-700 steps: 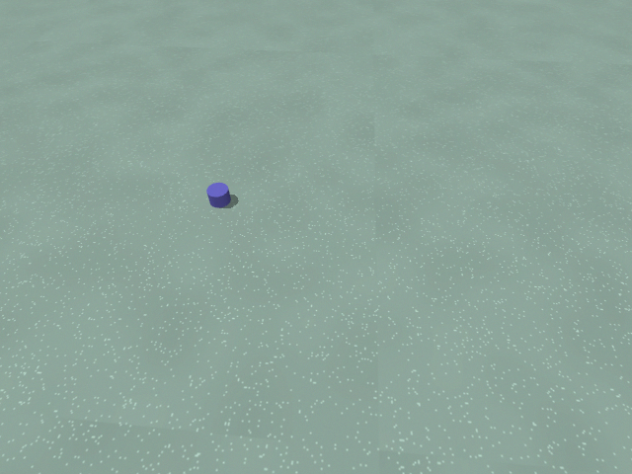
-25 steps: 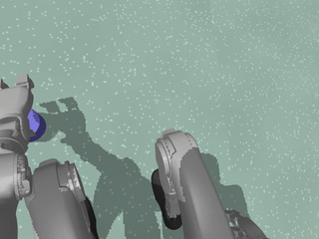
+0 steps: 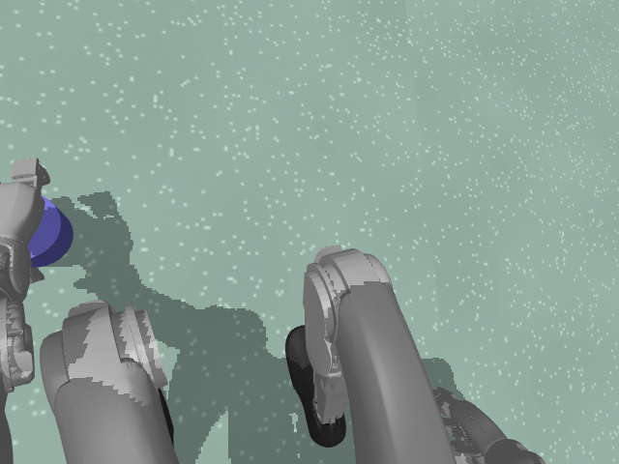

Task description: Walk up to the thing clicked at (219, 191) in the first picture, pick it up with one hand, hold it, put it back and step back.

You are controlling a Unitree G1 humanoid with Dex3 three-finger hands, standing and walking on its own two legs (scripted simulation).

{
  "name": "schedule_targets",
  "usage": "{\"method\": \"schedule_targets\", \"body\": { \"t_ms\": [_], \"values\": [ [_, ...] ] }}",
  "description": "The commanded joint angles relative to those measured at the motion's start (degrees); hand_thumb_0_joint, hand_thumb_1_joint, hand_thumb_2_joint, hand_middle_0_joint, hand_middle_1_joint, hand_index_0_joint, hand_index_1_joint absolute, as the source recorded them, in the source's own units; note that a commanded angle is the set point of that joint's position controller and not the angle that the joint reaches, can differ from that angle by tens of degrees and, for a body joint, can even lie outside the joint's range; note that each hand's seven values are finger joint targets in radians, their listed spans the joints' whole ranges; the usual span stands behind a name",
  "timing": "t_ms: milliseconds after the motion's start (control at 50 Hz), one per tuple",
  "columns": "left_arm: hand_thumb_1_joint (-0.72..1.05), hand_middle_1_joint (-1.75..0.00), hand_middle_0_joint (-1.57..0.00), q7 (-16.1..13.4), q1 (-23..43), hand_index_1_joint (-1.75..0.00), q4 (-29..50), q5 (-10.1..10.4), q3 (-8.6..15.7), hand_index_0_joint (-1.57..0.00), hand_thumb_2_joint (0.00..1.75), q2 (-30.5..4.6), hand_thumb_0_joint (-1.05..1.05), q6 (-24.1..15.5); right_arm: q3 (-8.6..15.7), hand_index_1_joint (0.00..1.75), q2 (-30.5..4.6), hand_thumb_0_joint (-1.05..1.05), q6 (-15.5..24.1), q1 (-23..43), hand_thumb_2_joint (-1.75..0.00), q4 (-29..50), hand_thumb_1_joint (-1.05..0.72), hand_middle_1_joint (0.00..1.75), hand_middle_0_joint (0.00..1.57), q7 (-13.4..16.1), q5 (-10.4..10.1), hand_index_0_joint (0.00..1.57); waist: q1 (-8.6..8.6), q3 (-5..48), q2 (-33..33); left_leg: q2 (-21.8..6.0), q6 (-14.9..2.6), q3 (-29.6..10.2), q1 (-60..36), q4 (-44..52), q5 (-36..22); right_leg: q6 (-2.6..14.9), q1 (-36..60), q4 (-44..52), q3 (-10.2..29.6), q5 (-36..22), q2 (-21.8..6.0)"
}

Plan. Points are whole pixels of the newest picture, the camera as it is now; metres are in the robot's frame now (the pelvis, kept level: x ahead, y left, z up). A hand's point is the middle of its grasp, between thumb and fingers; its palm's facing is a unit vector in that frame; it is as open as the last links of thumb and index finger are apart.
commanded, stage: rest palm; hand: left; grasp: from above
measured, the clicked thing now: (28, 230) +0.45 +0.28 -0.27
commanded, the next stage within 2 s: close in 0.44 s
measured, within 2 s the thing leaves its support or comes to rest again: neither
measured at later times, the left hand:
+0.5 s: hand (26, 240) +0.43 +0.28 -0.24, palm faces -0.46 -0.14 -0.88, open 13.6 cm
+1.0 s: hand (26, 239) +0.43 +0.28 -0.25, palm faces -0.46 -0.13 -0.88, open 12.8 cm
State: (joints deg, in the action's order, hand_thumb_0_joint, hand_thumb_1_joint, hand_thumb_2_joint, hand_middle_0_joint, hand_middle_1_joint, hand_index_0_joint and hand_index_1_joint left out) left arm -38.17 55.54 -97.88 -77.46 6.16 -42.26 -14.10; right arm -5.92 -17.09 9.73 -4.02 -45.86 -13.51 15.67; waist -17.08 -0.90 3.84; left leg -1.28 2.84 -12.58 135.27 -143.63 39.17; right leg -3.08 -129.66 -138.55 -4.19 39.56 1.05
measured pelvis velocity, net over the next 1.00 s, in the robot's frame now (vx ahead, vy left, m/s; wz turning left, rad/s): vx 0.00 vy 0.01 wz -0.06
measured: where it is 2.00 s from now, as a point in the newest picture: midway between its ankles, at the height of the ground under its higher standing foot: (244, 435)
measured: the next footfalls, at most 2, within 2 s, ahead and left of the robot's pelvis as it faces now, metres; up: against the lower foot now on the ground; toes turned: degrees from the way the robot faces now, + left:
none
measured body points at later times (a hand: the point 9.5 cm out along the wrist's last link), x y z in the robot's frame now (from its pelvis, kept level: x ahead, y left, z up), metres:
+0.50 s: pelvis +0.01 +0.01 -0.01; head +0.27 +0.09 +0.35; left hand +0.45 +0.28 -0.19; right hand +0.03 -0.25 -0.10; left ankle +0.07 +0.14 -0.27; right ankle +0.10 -0.13 -0.27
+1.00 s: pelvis +0.00 +0.01 -0.01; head +0.26 +0.11 +0.34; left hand +0.45 +0.28 -0.20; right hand +0.04 -0.26 -0.08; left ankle +0.07 +0.14 -0.27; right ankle +0.10 -0.13 -0.27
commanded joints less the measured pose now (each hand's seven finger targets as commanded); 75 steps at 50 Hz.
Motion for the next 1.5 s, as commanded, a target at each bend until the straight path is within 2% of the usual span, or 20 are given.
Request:
{"method": "schedule_targets", "body": {
  "t_ms": [0,20,40,60,100,160,280,300,380,400,420,440,500,580,700,840,1040,1160,1220,1480],
  "values": [
    [-0.46,-1.06,-0.06,-3.6,15.4,-1.03,2.6,1.9,0.1,-0.09,0.94,-10.4,0.00,2.5,3.5,0.30,-15.6,0.00,1.1,-11.3,-0.90,-0.7,-0.90,0.30,0.20,-1.0,0.8,0.20,-1.49,34.5,-21.8,0.6,-3.45,8.7,-27.2,13.1,-7.5,4.31,16.9,14.0,-7.0,-12.1,2.6],
    [-0.46,-1.07,-0.06,-3.7,15.9,-1.03,3.1,2.5,1.1,-0.09,0.94,-11.8,0.00,2.8,3.3,0.30,-15.9,0.00,1.4,-11.3,-0.90,-0.4,-0.90,0.30,0.20,-1.2,1.2,0.20,-1.79,35.1,-21.3,0.4,-3.58,8.5,-27.2,12.3,-8.0,4.06,17.8,13.9,-7.1,-12.8,2.7],
    [-0.46,-1.07,-0.05,-3.8,13.8,-1.03,1.3,2.1,4.2,-0.09,0.94,-15.4,0.00,3.4,3.4,0.30,-16.7,0.00,1.7,-12.0,-0.90,-0.8,-0.90,0.30,0.20,-1.4,1.2,0.20,-1.12,34.4,-20.9,0.5,-3.58,8.4,-27.1,12.4,-7.6,4.08,17.3,13.1,-7.7,-12.5,2.4],
    [-0.46,-1.08,-0.06,-3.6,12.7,-1.04,2.1,2.5,4.9,-0.09,0.94,-15.8,0.00,3.7,3.5,0.30,-16.5,0.00,1.5,-12.3,-0.90,-0.9,-0.90,0.30,0.20,-1.6,1.2,0.20,-0.53,34.8,-22.4,0.4,-3.47,8.5,-27.1,12.8,-8.2,4.19,18.5,12.9,-7.4,-13.0,2.6],
    [-0.47,-1.07,-0.05,-2.4,14.1,-1.04,1.7,3.0,3.6,-0.09,0.94,-14.3,0.00,3.8,2.5,0.30,-15.3,0.00,2.0,-11.4,-0.90,-0.4,-0.90,0.30,0.20,-2.3,1.7,0.20,-2.10,32.9,-21.6,0.3,-3.74,8.4,-25.9,11.2,-8.1,3.97,17.9,12.1,-7.4,-13.4,2.6],
    [-0.48,-1.07,-0.05,-1.6,14.4,-1.04,5.0,4.5,5.0,-0.08,0.94,-16.1,0.00,2.9,2.3,0.30,-16.2,0.00,2.5,-12.0,-0.90,-0.2,-0.90,0.30,0.20,-2.6,1.4,0.20,-1.99,34.7,-22.1,0.3,-3.83,7.8,-26.6,11.3,-8.8,3.86,19.3,12.1,-8.0,-14.3,2.4],
    [-0.46,-1.10,-0.06,-1.2,11.4,-1.07,5.8,4.7,3.5,-0.09,0.97,-15.0,0.00,0.4,1.9,0.30,-16.3,0.00,3.3,-12.1,-0.90,-1.2,-0.90,0.30,0.20,-3.3,1.8,0.20,-2.00,34.6,-23.6,-0.1,-3.22,7.1,-27.6,11.1,-9.1,4.13,19.4,11.4,-9.1,-14.4,3.0],
    [-0.45,-1.12,-0.06,-1.1,12.0,-1.08,4.8,4.5,2.6,-0.10,0.98,-14.3,0.00,0.3,1.3,0.30,-16.3,0.00,3.5,-12.0,-0.90,-0.8,-0.90,0.30,0.20,-3.5,1.9,0.20,-2.90,33.2,-22.5,0.1,-3.35,7.1,-27.1,10.5,-8.8,3.94,18.7,11.2,-9.3,-14.5,2.9],
    [-0.46,-1.11,-0.06,-2.4,11.6,-1.08,5.4,4.4,3.4,-0.09,0.99,-15.6,0.00,-0.7,1.6,0.30,-18.0,0.00,4.1,-13.2,-0.90,-1.4,-0.90,0.30,0.20,-3.9,1.9,0.20,-3.02,33.6,-23.2,-0.1,-3.06,6.5,-28.8,10.4,-11.5,3.93,19.9,10.6,-9.7,-16.9,2.9],
    [-0.46,-1.10,-0.06,-2.8,11.1,-1.07,5.4,3.8,3.7,-0.09,0.99,-16.4,0.00,-0.7,0.9,0.30,-17.3,0.00,4.3,-12.7,-0.90,-1.5,-0.90,0.30,0.20,-4.1,2.0,0.20,-2.25,33.2,-23.1,-0.2,-3.03,6.4,-28.2,10.5,-11.2,3.98,19.8,10.8,-9.9,-16.4,3.1],
    [-0.45,-1.10,-0.07,-3.2,11.3,-1.08,5.4,3.6,3.3,-0.09,1.00,-15.6,0.00,-0.6,1.3,0.30,-18.0,0.00,4.3,-13.1,-0.90,-1.4,-0.90,0.30,0.20,-4.3,2.4,0.20,-3.16,33.3,-23.3,-0.2,-3.09,6.5,-28.7,10.2,-12.1,3.83,20.4,10.8,-9.8,-17.5,3.2],
    [-0.47,-1.10,-0.07,-3.9,10.6,-1.08,4.7,3.7,4.6,-0.09,1.01,-16.7,0.00,-0.5,0.8,0.30,-17.6,0.00,4.1,-12.9,-0.90,-1.5,-0.90,0.30,0.20,-4.4,2.3,0.20,-2.51,33.2,-23.0,-0.3,-3.13,6.2,-27.6,10.7,-11.4,3.95,20.5,11.1,-9.9,-16.7,3.4],
    [-0.46,-1.11,-0.07,-4.4,12.4,-1.09,2.6,3.1,3.2,-0.09,1.01,-15.8,0.00,0.2,0.9,0.30,-18.1,0.00,4.8,-12.5,-0.90,-1.4,-0.90,0.30,0.20,-4.8,2.6,0.20,-3.86,30.7,-22.7,-0.2,-3.18,6.3,-27.0,10.0,-9.9,3.78,19.1,11.1,-9.8,-15.6,3.3],
    [-0.39,-1.11,-0.11,-5.4,12.0,-1.09,1.6,3.2,3.6,-0.13,1.02,-17.1,0.00,1.3,0.9,0.30,-18.8,0.00,5.6,-11.5,-0.90,-1.6,-0.89,0.30,0.20,-5.0,2.3,0.20,-3.42,30.8,-22.1,-0.4,-3.12,6.0,-26.6,10.6,-8.9,3.91,19.6,11.7,-9.9,-14.4,3.5],
    [-0.37,-1.10,-0.12,-4.7,13.5,-1.06,0.4,4.1,3.8,-0.15,0.97,-17.7,0.00,2.0,0.0,0.30,-18.7,0.00,6.3,-11.3,-0.90,-1.2,-0.89,0.30,0.20,-5.2,2.7,0.20,-4.34,30.0,-21.3,-0.5,-3.52,5.8,-25.8,10.2,-8.5,3.47,20.2,12.4,-9.9,-14.3,3.6],
    [-0.32,-1.09,-0.14,-4.1,13.0,-1.05,0.1,3.9,1.9,-0.18,0.92,-17.2,0.00,1.5,-0.4,0.30,-19.2,0.00,6.8,-10.3,-0.90,-1.0,-0.90,0.30,0.20,-5.2,2.7,0.20,-4.72,30.0,-23.9,-0.6,-3.04,5.4,-27.8,10.5,-9.3,3.78,20.5,11.4,-10.5,-15.0,3.8],
    [-0.26,-1.08,-0.20,-4.6,12.1,-1.04,-0.8,4.7,-0.4,-0.24,0.92,-16.3,0.00,1.4,-1.4,0.30,-20.0,0.00,7.6,-9.4,-0.90,-0.4,-0.90,0.30,0.20,-5.5,2.5,0.20,-5.03,26.8,-21.6,-0.8,-3.12,4.7,-26.1,11.1,-6.4,3.65,20.1,12.7,-10.9,-12.3,4.0],
    [-0.23,-1.10,-0.22,-4.7,12.9,-1.05,0.0,5.3,-0.9,-0.26,0.94,-15.7,0.00,1.8,-2.1,0.30,-19.4,0.00,8.2,-9.4,-0.90,0.3,-0.90,0.30,0.20,-5.8,2.2,0.20,-5.30,27.6,-21.2,-0.9,-3.07,4.4,-26.5,10.4,-8.0,3.48,20.0,11.9,-11.2,-14.1,4.0],
    [-0.20,-1.09,-0.24,-5.1,14.1,-1.05,-0.3,5.3,0.4,-0.28,0.93,-17.1,0.00,1.7,-2.1,0.30,-20.0,0.00,8.3,-10.3,-0.90,0.5,-0.90,0.30,0.20,-5.8,2.2,0.20,-5.70,27.8,-22.0,-1.0,-2.90,3.9,-27.2,11.1,-8.6,3.58,20.2,12.1,-11.6,-14.5,4.0],
    [-0.13,-1.10,-0.32,-4.0,13.3,-1.07,-0.9,6.1,-1.9,-0.34,1.00,-16.4,0.00,2.2,-2.8,0.30,-20.1,0.00,9.0,-9.8,-0.90,1.5,-0.90,0.30,0.20,-5.7,1.7,0.20,-6.03,25.1,-21.2,-1.0,-3.04,4.2,-26.1,11.3,-5.9,3.46,20.3,13.3,-11.1,-12.5,4.1]
  ]
}}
